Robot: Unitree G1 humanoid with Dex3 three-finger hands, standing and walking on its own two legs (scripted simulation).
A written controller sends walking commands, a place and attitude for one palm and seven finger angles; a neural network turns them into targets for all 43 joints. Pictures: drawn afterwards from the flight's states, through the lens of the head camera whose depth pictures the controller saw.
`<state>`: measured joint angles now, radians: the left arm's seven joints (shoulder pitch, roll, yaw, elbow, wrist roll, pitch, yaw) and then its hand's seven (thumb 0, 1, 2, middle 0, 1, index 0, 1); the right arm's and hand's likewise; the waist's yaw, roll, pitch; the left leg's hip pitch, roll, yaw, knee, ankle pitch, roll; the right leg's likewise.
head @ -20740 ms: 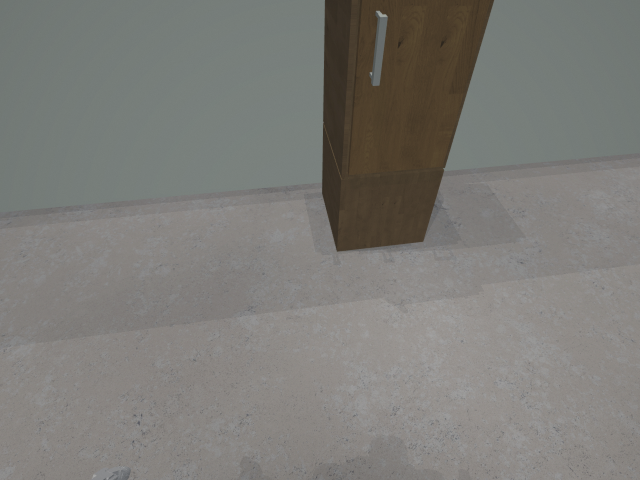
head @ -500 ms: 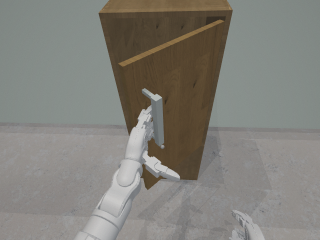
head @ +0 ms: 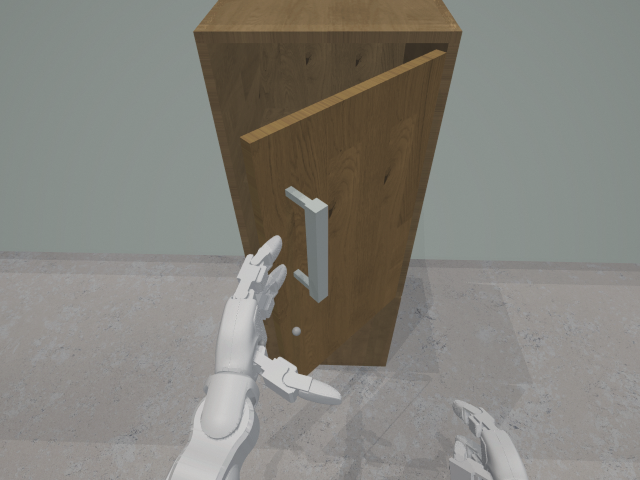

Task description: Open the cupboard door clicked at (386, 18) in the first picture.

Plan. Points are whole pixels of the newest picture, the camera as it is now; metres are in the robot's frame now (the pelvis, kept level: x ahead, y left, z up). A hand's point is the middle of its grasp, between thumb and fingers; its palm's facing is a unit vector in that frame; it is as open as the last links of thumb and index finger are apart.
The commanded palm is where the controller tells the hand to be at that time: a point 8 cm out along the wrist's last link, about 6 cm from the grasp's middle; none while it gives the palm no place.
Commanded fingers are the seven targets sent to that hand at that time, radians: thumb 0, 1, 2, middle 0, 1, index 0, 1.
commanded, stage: slide the hand sideways off the handle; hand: left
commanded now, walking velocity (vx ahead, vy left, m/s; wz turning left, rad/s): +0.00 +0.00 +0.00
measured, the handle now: (307, 247) +0.38 +0.05 +0.10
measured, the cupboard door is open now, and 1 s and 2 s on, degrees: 45 45 45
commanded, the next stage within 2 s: draw the hand back to the body in 0.48 s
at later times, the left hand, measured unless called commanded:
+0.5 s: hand (249, 376) +0.21 +0.09 +0.10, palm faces +0.01 -1.00 -0.03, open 16.3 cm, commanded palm +0.18 +0.14 +0.10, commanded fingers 0.00 -0.50 0.30 -0.15 -0.30 -0.15 -0.30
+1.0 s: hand (192, 371) +0.20 +0.14 +0.12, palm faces +0.02 -1.00 -0.05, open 16.3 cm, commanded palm +0.17 +0.20 +0.13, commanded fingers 0.00 -0.43 0.33 -0.15 -0.30 -0.15 -0.30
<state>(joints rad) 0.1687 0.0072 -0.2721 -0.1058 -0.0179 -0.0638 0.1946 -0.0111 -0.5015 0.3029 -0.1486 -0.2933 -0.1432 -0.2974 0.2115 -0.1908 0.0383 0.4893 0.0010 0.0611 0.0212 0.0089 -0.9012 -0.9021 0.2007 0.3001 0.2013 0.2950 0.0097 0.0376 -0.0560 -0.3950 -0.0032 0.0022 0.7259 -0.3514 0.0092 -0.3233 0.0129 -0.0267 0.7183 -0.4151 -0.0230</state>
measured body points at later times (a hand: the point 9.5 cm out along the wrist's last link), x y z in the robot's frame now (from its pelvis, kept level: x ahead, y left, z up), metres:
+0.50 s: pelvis +0.01 -0.03 -0.01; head +0.00 -0.05 +0.44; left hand +0.20 +0.15 +0.10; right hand +0.20 -0.24 -0.08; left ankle +0.02 +0.11 -0.72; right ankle -0.02 -0.11 -0.72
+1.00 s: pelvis +0.01 -0.01 +0.00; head -0.01 -0.03 +0.45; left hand +0.19 +0.20 +0.13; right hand +0.20 -0.22 -0.07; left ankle +0.02 +0.11 -0.72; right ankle -0.02 -0.11 -0.72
